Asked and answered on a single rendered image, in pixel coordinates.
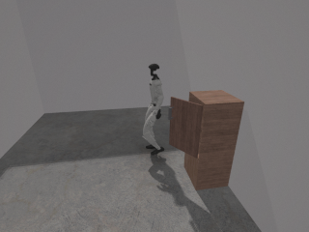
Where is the cupboard door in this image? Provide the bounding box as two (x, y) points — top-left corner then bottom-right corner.
(169, 97), (203, 159)

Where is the robot left thigh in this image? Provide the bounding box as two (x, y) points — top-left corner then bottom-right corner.
(143, 110), (161, 137)

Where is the robot left hand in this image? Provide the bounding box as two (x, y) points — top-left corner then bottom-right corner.
(146, 115), (156, 128)

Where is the left robot forearm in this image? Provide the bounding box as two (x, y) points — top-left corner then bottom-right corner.
(152, 96), (163, 116)

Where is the left robot upper arm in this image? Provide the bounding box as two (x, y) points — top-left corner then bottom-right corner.
(154, 80), (164, 99)

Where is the handle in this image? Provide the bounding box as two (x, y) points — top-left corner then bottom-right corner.
(168, 106), (174, 120)

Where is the robot right foot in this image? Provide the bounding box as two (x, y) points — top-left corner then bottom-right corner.
(146, 144), (158, 149)

